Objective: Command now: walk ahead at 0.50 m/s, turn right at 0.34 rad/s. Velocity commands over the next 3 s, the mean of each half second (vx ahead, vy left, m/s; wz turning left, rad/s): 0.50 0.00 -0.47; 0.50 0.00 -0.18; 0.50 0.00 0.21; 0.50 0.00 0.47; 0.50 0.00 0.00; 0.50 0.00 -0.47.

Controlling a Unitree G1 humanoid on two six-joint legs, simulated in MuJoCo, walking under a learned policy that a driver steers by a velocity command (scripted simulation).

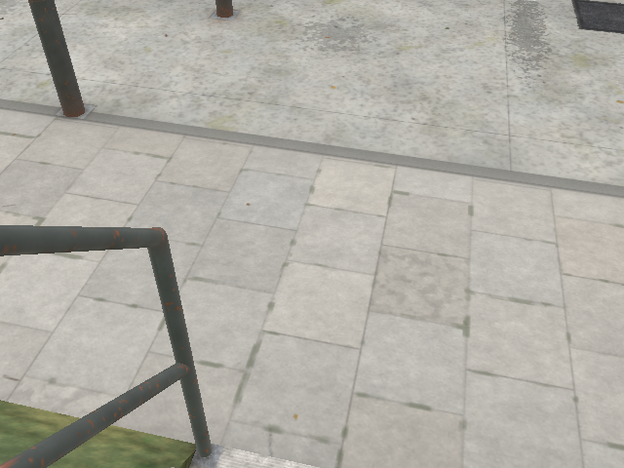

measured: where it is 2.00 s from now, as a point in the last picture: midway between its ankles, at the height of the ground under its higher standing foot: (381, 437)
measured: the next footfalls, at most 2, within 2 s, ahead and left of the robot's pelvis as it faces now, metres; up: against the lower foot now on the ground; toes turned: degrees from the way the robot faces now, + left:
right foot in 0.02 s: +0.06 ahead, -0.13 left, -0.24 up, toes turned +8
left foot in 0.40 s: +0.34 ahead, +0.10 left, -0.47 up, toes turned -20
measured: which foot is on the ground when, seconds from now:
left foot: down 0.00-0.02, up 0.04-0.38, down 0.40-0.86, up 0.88-1.00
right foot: up 0.00-0.00, down 0.02-0.38, up 0.40-0.84, down 0.86-1.00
